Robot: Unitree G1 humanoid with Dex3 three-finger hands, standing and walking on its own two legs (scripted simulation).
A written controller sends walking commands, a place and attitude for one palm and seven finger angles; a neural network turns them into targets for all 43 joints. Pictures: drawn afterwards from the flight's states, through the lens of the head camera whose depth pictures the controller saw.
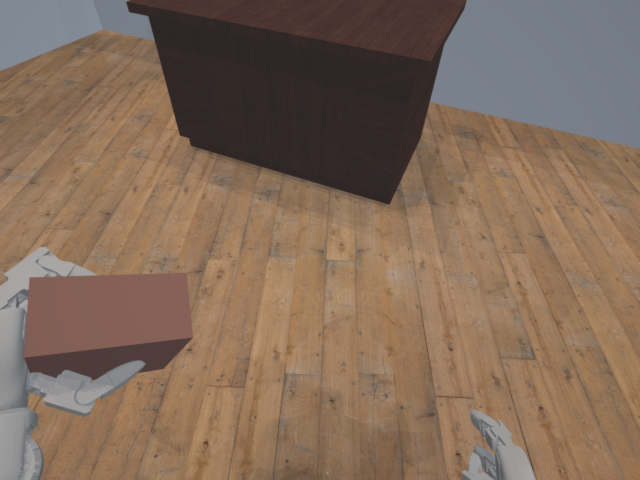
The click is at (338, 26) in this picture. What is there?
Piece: table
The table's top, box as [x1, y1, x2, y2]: [126, 0, 466, 72]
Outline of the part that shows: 126,2 128,9 131,12 427,72 460,15 466,0 130,0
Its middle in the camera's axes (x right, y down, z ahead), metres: -0.07 -1.02 +1.70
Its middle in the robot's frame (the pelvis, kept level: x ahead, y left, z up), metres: +1.95 +0.18 -0.05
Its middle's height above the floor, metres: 0.72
